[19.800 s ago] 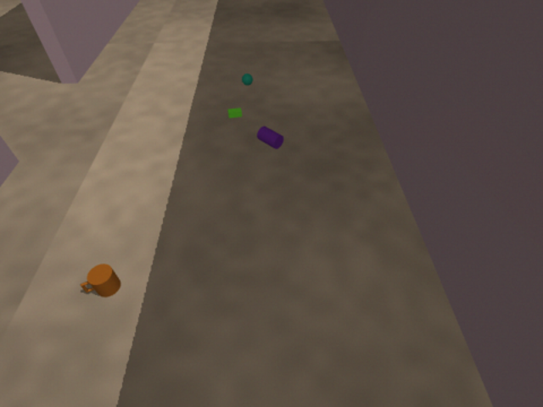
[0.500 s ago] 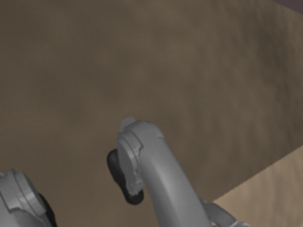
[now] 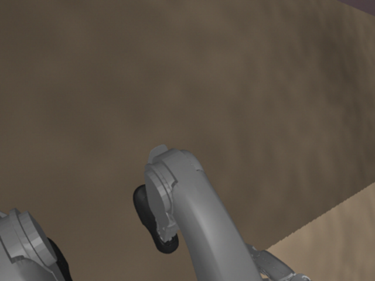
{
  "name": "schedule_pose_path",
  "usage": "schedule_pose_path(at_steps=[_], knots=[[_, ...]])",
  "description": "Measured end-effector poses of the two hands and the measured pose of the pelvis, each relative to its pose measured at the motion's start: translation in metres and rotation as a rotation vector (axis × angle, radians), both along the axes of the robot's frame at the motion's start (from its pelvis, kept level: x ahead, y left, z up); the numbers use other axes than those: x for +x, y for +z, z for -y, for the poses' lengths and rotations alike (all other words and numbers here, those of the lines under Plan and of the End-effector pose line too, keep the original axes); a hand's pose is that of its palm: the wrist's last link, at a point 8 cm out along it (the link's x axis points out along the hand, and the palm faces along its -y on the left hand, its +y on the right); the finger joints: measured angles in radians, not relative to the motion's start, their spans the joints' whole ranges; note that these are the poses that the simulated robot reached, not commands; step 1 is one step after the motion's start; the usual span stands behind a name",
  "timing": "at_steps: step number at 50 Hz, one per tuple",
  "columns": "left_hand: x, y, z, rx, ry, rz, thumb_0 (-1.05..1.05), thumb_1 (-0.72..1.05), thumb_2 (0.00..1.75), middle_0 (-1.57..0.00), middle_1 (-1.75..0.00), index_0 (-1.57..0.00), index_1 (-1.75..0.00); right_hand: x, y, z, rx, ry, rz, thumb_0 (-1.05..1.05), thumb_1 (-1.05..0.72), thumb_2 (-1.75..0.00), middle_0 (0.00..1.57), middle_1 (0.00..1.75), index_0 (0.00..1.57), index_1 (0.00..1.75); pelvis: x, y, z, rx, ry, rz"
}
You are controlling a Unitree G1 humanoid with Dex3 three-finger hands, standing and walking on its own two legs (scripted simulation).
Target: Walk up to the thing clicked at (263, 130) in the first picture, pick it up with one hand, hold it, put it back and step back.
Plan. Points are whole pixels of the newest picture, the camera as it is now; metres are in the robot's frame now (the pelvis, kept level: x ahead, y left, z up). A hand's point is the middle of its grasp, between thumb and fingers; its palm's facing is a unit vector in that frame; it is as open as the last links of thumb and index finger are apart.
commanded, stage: close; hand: left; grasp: from above
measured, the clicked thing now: out of the picture +0.45 +0.40 -0.28
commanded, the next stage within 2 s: settle in 0.18 s
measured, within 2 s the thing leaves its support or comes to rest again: leaves its support in 0.66 s
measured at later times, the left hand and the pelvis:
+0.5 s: hand out of the picture +0.43 +0.40 -0.24, palm faces -0.27 -0.33 -0.91, open 11.0 cm; pelvis +0.00 +0.00 +0.00, yaw +0 degrees
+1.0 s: hand out of the picture +0.43 +0.41 -0.16, palm faces -0.26 -0.32 -0.91, open 10.7 cm; pelvis +0.01 -0.01 +0.01, yaw +4 degrees
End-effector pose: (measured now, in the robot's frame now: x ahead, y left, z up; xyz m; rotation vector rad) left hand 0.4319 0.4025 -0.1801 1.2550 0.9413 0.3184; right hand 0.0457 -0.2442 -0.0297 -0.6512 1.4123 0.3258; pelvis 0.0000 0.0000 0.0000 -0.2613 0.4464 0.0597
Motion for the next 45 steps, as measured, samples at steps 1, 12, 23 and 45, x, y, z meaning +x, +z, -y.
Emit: schedule_pose_path(at_steps=[1, 12, 23, 45], knots=[[0.000, 0.000, 0.000, 0.001, 0.000, 0.001, 0.00, -0.10, 0.61, -0.46, -0.73, -0.50, -0.73, 0.000, 0.000, 0.000, 0.000, 0.000, 0.001, 0.00, -0.90, -0.90, 0.20, 0.30, 0.20, 0.30, 0.000, 0.000, 0.000, 0.000, 0.000, 0.001], [0.001, 0.001, -0.001, 0.002, 0.001, 0.002, 0.00, -0.10, 0.56, -0.52, -0.67, -0.55, -0.66, 0.000, -0.001, 0.000, 0.004, 0.001, 0.001, 0.00, -0.90, -0.90, 0.20, 0.30, 0.20, 0.30, 0.000, -0.001, 0.000, 0.002, 0.001, -0.001], [0.003, 0.002, -0.003, 0.001, 0.006, 0.003, 0.00, -0.10, 0.51, -0.57, -0.62, -0.61, -0.61, 0.004, 0.000, 0.000, 0.003, -0.004, 0.003, 0.00, -0.91, -0.90, 0.20, 0.30, 0.20, 0.30, 0.002, 0.001, 0.000, 0.001, 0.003, -0.013], [0.006, 0.062, -0.009, 0.023, 0.039, 0.036, 0.00, -0.03, 0.37, -0.65, -0.46, -0.69, -0.46, 0.053, -0.025, 0.009, 0.061, -0.092, 0.106, 0.00, -0.90, -0.89, 0.20, 0.30, 0.20, 0.30, 0.013, 0.005, 0.004, 0.040, 0.026, -0.112]])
